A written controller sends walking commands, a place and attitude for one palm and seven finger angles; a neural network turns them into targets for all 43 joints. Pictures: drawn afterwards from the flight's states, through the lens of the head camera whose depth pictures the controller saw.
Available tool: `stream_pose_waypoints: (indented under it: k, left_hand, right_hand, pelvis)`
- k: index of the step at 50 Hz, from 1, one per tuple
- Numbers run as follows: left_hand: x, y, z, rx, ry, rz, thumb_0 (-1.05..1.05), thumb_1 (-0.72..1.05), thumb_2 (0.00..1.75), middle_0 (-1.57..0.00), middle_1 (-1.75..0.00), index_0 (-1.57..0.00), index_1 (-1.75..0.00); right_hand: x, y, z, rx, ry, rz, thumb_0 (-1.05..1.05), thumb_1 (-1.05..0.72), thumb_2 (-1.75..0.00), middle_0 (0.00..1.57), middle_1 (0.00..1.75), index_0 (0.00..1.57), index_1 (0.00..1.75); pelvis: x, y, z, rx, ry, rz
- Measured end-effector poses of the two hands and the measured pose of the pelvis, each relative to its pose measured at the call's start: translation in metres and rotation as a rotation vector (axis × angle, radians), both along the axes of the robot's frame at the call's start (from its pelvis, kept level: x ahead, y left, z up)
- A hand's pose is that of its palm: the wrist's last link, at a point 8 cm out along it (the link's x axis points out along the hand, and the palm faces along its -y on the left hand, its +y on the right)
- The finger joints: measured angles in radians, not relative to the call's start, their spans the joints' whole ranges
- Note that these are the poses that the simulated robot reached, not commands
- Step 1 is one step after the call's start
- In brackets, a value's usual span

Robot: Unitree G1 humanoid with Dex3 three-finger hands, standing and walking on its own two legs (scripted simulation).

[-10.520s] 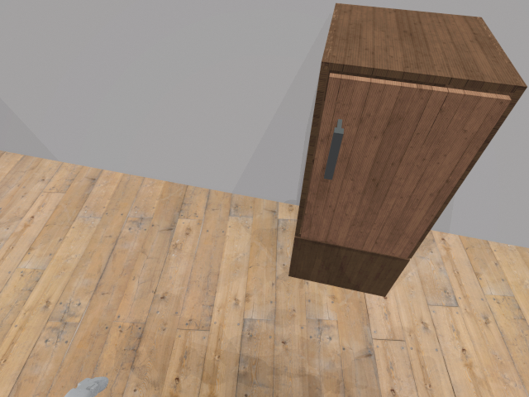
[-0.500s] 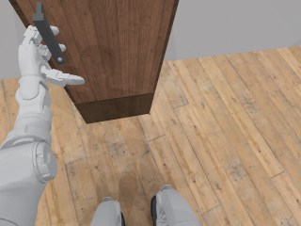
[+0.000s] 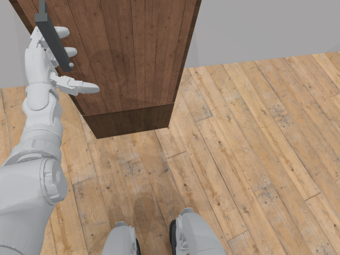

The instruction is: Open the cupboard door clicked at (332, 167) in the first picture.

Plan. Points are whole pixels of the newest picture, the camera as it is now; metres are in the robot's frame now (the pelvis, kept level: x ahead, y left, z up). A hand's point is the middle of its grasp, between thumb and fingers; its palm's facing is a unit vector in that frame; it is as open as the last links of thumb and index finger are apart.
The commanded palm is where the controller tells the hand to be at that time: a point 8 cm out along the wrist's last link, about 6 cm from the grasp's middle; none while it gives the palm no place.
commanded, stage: slide the fingers in behind the handle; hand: left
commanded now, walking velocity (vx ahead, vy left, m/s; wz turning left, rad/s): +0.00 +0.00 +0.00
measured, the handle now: (56, 39) +0.59 +0.19 +0.07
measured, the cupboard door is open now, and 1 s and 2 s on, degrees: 0 1 37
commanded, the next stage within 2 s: close the thumb around the handle in 0.22 s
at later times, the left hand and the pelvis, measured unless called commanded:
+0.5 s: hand (71, 67) +0.53 +0.16 +0.05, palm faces +0.10 -0.99 -0.01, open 13.3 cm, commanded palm +0.50 +0.20 +0.06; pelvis +0.00 +0.01 +0.00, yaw +0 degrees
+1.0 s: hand (71, 66) +0.53 +0.16 +0.05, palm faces +0.11 -0.99 -0.01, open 5.8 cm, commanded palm +0.50 +0.20 +0.06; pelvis +0.00 +0.00 +0.00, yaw +0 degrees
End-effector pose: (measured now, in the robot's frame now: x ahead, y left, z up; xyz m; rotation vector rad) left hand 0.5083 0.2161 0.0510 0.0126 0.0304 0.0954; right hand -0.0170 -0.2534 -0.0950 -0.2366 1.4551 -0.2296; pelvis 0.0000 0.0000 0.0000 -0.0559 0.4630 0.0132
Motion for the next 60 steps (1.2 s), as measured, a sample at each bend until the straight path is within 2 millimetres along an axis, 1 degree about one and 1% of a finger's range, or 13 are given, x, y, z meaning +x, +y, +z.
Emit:
stream_pose_waypoints:
  k: [18, 22, 25, 29, 43, 47, 60]
  left_hand:
    - [-0.005, 0.0, 0.002, 0.001, -0.008, -0.003, -0.02, -0.5, 0.31, -0.29, -1.19, -0.28, -1.2]
    - [-0.008, -0.001, 0.001, -0.002, -0.009, 0.001, -0.02, -0.45, 0.33, -0.28, -1.19, -0.28, -1.21]
    - [-0.009, -0.001, 0.002, -0.003, -0.009, 0.006, -0.02, -0.36, 0.36, -0.29, -1.2, -0.28, -1.22]
    - [-0.008, -0.001, 0.002, -0.001, -0.009, 0.01, -0.02, -0.2, 0.43, -0.3, -1.21, -0.29, -1.23]
    - [-0.008, -0.001, 0.002, 0.001, -0.009, 0.016, 0.0, 0.53, 0.75, -0.34, -1.26, -0.33, -1.31]
    - [-0.006, 0.0, 0.002, 0.004, -0.008, 0.011, 0.0, 0.71, 0.82, -0.36, -1.29, -0.35, -1.32]
    - [-0.006, -0.001, 0.002, -0.001, -0.008, 0.009, 0.0, 0.72, 0.82, -0.34, -1.31, -0.34, -1.35]
  right_hand:
    - [0.007, 0.008, 0.0, 0.012, -0.016, 0.0, 0.0, -0.91, -0.9, 0.2, 0.3, 0.2, 0.3]
    - [0.008, 0.01, -0.001, 0.02, -0.012, 0.003, 0.0, -0.91, -0.9, 0.2, 0.3, 0.2, 0.3]
    - [0.008, 0.01, -0.002, 0.022, -0.011, 0.006, 0.0, -0.91, -0.9, 0.2, 0.3, 0.2, 0.3]
    - [0.008, 0.009, -0.002, 0.019, -0.011, 0.008, 0.0, -0.91, -0.9, 0.2, 0.3, 0.2, 0.3]
    - [0.004, 0.003, -0.001, 0.01, -0.003, 0.008, 0.0, -0.91, -0.9, 0.2, 0.3, 0.2, 0.3]
    - [0.004, 0.001, -0.001, 0.005, -0.004, 0.009, 0.0, -0.91, -0.9, 0.2, 0.3, 0.2, 0.3]
    - [0.006, -0.001, -0.002, 0.003, -0.013, 0.01, 0.0, -0.91, -0.9, 0.2, 0.3, 0.2, 0.3]
  pelvis:
    - [0.003, 0.007, 0.002, -0.003, -0.01, 0.0]
    - [0.003, 0.007, 0.003, -0.003, -0.013, 0.0]
    - [0.003, 0.007, 0.003, -0.002, -0.015, 0.002]
    - [0.002, 0.006, 0.003, -0.002, -0.015, 0.005]
    - [0.001, 0.003, 0.002, 0.0, -0.012, 0.005]
    - [0.001, 0.001, 0.002, 0.0, -0.012, 0.006]
    - [0.001, 0.0, 0.001, 0.001, -0.009, 0.003]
